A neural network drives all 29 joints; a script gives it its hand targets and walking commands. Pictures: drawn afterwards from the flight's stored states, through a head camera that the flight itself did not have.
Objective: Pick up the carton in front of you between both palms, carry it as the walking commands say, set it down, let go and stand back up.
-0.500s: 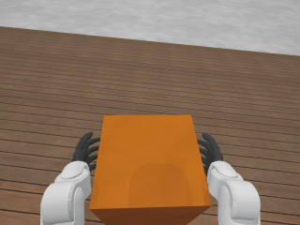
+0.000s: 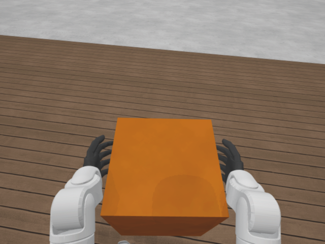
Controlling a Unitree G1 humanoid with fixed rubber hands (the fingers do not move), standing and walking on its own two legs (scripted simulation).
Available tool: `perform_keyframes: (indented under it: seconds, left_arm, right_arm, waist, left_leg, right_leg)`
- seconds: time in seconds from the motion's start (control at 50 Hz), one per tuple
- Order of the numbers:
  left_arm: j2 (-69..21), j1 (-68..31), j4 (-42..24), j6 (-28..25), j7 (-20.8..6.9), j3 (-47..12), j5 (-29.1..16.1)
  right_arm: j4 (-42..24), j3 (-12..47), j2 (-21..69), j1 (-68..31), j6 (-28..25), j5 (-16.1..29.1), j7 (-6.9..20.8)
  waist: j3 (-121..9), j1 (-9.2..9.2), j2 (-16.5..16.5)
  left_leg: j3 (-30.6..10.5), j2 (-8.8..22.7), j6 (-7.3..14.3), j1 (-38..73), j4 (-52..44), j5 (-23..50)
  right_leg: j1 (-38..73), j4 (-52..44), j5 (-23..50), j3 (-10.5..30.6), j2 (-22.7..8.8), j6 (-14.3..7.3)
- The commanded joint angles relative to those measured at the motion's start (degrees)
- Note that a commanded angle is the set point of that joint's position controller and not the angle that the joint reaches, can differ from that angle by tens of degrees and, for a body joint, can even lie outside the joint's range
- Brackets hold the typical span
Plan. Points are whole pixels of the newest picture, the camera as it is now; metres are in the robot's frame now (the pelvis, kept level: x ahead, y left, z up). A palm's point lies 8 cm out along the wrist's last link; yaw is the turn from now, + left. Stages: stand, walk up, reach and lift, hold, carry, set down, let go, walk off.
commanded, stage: carry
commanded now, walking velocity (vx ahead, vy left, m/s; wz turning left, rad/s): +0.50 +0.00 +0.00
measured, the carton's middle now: (162, 182) +0.27 +0.00 +0.03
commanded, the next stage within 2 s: none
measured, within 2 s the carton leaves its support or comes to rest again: neither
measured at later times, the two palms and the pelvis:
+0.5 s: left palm (115, 69) +0.68 +0.18 +0.09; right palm (196, 71) +0.67 -0.12 +0.09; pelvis +0.32 +0.03 -0.01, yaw +0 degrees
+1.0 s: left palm (125, 38) +1.00 +0.19 +0.07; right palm (186, 41) +1.01 -0.11 +0.06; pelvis +0.67 +0.02 -0.05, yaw +0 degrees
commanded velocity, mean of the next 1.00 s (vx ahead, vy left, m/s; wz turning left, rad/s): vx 0.50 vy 0.00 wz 0.00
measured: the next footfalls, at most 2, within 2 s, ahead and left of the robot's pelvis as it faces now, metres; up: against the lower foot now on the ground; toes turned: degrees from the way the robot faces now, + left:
left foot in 0.08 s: +0.24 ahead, +0.10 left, -0.01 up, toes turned +8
right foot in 0.58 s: +0.55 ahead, -0.04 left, -0.03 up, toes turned -4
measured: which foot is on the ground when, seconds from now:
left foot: up 0.00-0.06, down 0.08-0.60, up 0.62-1.00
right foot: down 0.00-0.10, up 0.12-0.56, down 0.58-1.00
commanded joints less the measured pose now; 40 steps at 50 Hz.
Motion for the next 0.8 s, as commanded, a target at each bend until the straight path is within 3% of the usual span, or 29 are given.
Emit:
perform_keyframes:
  seconds: [0.0, 0.02, 0.04, 0.06, 0.08, 0.1, 0.12, 0.14, 0.16, 0.2, 0.24, 0.34, 0.46, 0.5, 0.52, 0.54, 0.56, 0.58, 0.6, 0.62, 0.64, 0.66, 0.68, 0.72, 0.78]
  left_arm:
    - [-34.7, -31.8, -0.2, 0.6, -6.4, -35.6, -17.1]
    - [-33.2, -34.4, 1.4, 0.8, -5.5, -34.9, -16.7]
    - [-32.2, -37.2, 3.2, 1.1, -4.6, -34.0, -16.3]
    - [-31.3, -39.7, 5.0, 1.3, -3.6, -32.9, -15.8]
    - [-31.7, -41.8, 6.2, 1.6, -2.8, -31.6, -16.0]
    - [-31.4, -44.6, 7.6, 1.6, -2.1, -30.3, -16.1]
    - [-33.3, -46.8, 9.2, 1.4, -1.5, -29.6, -16.0]
    - [-36.0, -49.2, 10.3, 1.1, -1.4, -28.9, -16.0]
    - [-38.5, -51.4, 11.7, 0.5, -1.4, -28.4, -15.9]
    - [-42.2, -55.2, 14.5, -0.6, -1.8, -28.0, -15.1]
    - [-44.9, -57.1, 16.9, -1.6, -2.3, -28.1, -14.5]
    - [-48.4, -58.1, 19.8, -3.0, -3.1, -29.1, -14.2]
    - [-48.9, -56.8, 15.2, -2.1, -4.1, -30.6, -15.4]
    - [-47.5, -54.9, 14.2, -1.4, -4.6, -30.4, -15.2]
    - [-46.5, -53.3, 14.3, -1.1, -4.7, -30.1, -14.9]
    - [-45.7, -51.6, 14.6, -0.9, -4.8, -29.7, -14.4]
    - [-44.8, -50.0, 14.6, -0.8, -4.9, -29.1, -13.9]
    - [-43.2, -49.1, 15.1, -0.5, -4.9, -28.3, -13.4]
    - [-42.1, -49.2, 15.6, -0.4, -4.5, -28.3, -13.1]
    - [-44.4, -48.4, 15.4, -0.5, -4.8, -29.7, -14.8]
    - [-46.6, -51.3, 12.8, -0.9, -5.4, -31.0, -16.6]
    - [-48.6, -54.7, 10.4, -1.3, -6.0, -32.6, -18.3]
    - [-50.4, -57.8, 9.0, -1.8, -6.4, -34.4, -20.1]
    - [-51.7, -60.2, 7.6, -2.9, -7.0, -36.5, -22.3]
    - [-50.2, -58.4, 8.4, -3.9, -7.1, -37.4, -23.1]
  right_arm:
    - [0.4, 36.2, 34.7, -34.2, -0.7, 17.1, 6.0]
    - [2.7, 34.7, 33.0, -36.0, -0.6, 16.8, 5.3]
    - [5.7, 32.9, 31.6, -37.1, -0.5, 16.4, 4.6]
    - [8.2, 30.9, 30.3, -38.2, -0.5, 15.9, 4.0]
    - [9.9, 29.0, 28.0, -40.7, -0.5, 15.9, 3.2]
    - [11.6, 28.9, 29.4, -43.8, -0.6, 16.8, 2.7]
    - [11.4, 28.8, 31.0, -46.9, -0.8, 17.9, 2.4]
    - [12.0, 29.2, 34.5, -50.2, -1.2, 19.1, 2.6]
    - [12.1, 29.7, 37.3, -54.0, -1.8, 20.1, 3.1]
    - [13.1, 30.7, 42.3, -61.2, -3.1, 21.6, 4.1]
    - [15.2, 30.9, 45.0, -63.9, -4.0, 21.8, 5.0]
    - [19.6, 29.7, 47.0, -62.3, -4.8, 19.6, 5.4]
    - [16.8, 30.9, 47.6, -58.7, -4.2, 18.9, 5.6]
    - [15.9, 31.9, 47.2, -57.3, -3.8, 18.9, 5.7]
    - [15.3, 32.5, 47.1, -57.2, -3.5, 19.0, 5.8]
    - [15.0, 33.1, 47.0, -57.1, -3.1, 19.2, 5.8]
    - [14.7, 33.5, 46.3, -57.3, -2.8, 19.4, 5.8]
    - [15.2, 33.9, 46.2, -57.5, -2.3, 19.3, 5.8]
    - [15.9, 33.4, 47.1, -55.4, -2.0, 19.0, 5.6]
    - [14.2, 33.3, 46.2, -56.5, -2.0, 19.0, 5.3]
    - [12.4, 33.7, 47.8, -58.9, -2.3, 19.3, 5.2]
    - [11.5, 33.5, 49.0, -60.5, -2.9, 19.2, 5.1]
    - [11.7, 33.0, 49.4, -60.5, -3.4, 18.6, 4.9]
    - [11.9, 32.7, 49.3, -58.7, -4.4, 17.1, 4.6]
    - [13.3, 32.2, 47.1, -54.9, -5.5, 15.0, 3.8]
  waist:
    - [-4.1, -0.51, -8.8]
    - [-6.5, -1.98, -8.2]
    - [-10.0, -4.19, -5.2]
    - [-14.6, -6.17, -0.5]
    - [-19.2, -4.62, 12.6]
    - [-18.9, -5.18, 18.6]
    - [-18.7, -4.57, 15.3]
    - [-19.2, -4.94, 10.3]
    - [-18.8, -4.2, 4.6]
    - [-20.2, -3.02, 5.0]
    - [-20.6, -2.86, 5.1]
    - [-19.8, -4.47, 5.9]
    - [-15.8, -6.8, 6.0]
    - [-15.7, -5.43, 7.2]
    - [-17.2, -3.48, 6.8]
    - [-19.6, -0.72, 4.9]
    - [-22.1, 1.42, 0.6]
    - [-25.6, 1.02, -8.9]
    - [-30.8, 2.58, -19.2]
    - [-29.5, 3.35, -15.8]
    - [-26.4, 3.68, -11.5]
    - [-23.4, 3.16, -5.1]
    - [-22.5, 2.58, -3.4]
    - [-23.0, 1.82, -3.7]
    - [-22.6, 2.1, -5.2]
  left_leg:
    - [2.0, -2.5, 2.0, 7.1, -2.7, 0.9]
    - [3.6, -4.2, 2.3, 12.7, -2.8, -1.7]
    - [5.8, -6.8, 2.2, 21.8, -5.3, -4.1]
    - [1.1, -4.1, 1.7, 32.8, -5.3, -9.0]
    - [-27.2, 11.6, 7.4, 41.6, -11.9, -21.1]
    - [-42.1, 16.0, 11.7, 45.7, -19.3, -18.9]
    - [-37.0, 16.1, 12.3, 44.7, -17.3, -12.0]
    - [-32.1, 14.5, 11.9, 42.3, -14.8, -3.9]
    - [-26.4, 13.0, 10.1, 39.1, -13.5, 0.0]
    - [-19.9, 11.2, 8.5, 35.9, -14.0, 3.4]
    - [-17.2, 11.0, 9.3, 36.2, -13.7, 8.7]
    - [-11.8, 8.9, 10.1, 44.2, -11.0, 21.9]
    - [-5.3, 3.0, 8.0, 45.8, -7.9, 26.6]
    - [-5.0, 3.6, 6.6, 43.9, -4.9, 27.8]
    - [-3.7, 3.4, 5.3, 42.4, 0.2, 29.8]
    - [-0.9, 2.0, 3.4, 39.0, 8.8, 28.0]
    - [-0.2, 0.2, 2.1, 29.7, 18.9, 12.8]
    - [-1.8, -4.0, 1.6, 16.2, 27.6, -15.9]
    - [-6.1, -9.9, -0.1, -1.6, 45.2, -31.9]
    - [-9.3, -8.0, 0.9, -7.3, 49.1, -30.6]
    - [-10.5, -6.2, 1.5, -9.3, 47.4, -27.6]
    - [-9.9, -5.1, 1.3, -8.8, 43.1, -24.5]
    - [-9.9, -3.8, 1.2, -7.3, 39.2, -22.0]
    - [-9.1, -3.2, 0.7, -4.6, 33.8, -19.9]
    - [-6.7, -3.5, 0.2, -7.2, 26.0, -17.8]
  right_leg:
    - [-0.7, 0.8, 33.4, 3.2, -12.5, -6.0]
    - [-0.7, 6.8, 39.5, 1.7, -12.0, -5.1]
    - [-2.2, 18.0, 41.0, -1.5, -9.4, -3.4]
    - [-8.8, 31.6, 30.9, -1.5, -7.0, -2.5]
    - [-24.0, 49.1, 14.6, 0.0, -0.7, -0.1]
    - [-36.3, 59.3, -7.0, 7.0, 4.7, -0.2]
    - [-39.1, 65.1, -6.4, 11.7, 1.2, -2.0]
    - [-39.8, 65.5, -4.1, 12.3, -0.7, -3.0]
    - [-39.6, 61.7, -0.8, 13.0, -2.5, -3.3]
    - [-37.3, 55.3, 2.1, 12.3, -3.7, -2.8]
    - [-38.1, 51.6, 2.7, 11.0, -3.4, -2.5]
    - [-46.4, 38.8, 8.7, 8.2, -2.8, -2.0]
    - [-38.7, 13.4, 26.0, 2.3, 2.1, -1.8]
    - [-30.6, 8.2, 29.0, 2.4, 2.4, -3.1]
    - [-23.8, 6.6, 29.8, 1.7, 3.1, -3.7]
    - [-14.0, 4.7, 31.7, 0.9, 3.2, -3.9]
    - [-3.0, 8.3, 36.9, 6.7, -2.8, -3.7]
    - [10.7, 18.3, 58.6, 21.7, -14.6, -5.1]
    - [23.4, 14.8, 46.4, 40.5, -22.5, -17.4]
    - [22.3, 11.3, 34.9, 41.6, -21.5, -18.0]
    - [18.4, 10.4, 34.4, 37.1, -18.3, -16.0]
    - [13.5, 9.5, 37.9, 32.8, -16.8, -14.3]
    - [10.3, 8.7, 38.6, 30.1, -16.3, -13.1]
    - [7.4, 7.4, 37.0, 27.0, -14.6, -11.3]
    - [8.8, 8.9, 46.2, 22.5, -13.4, -11.1]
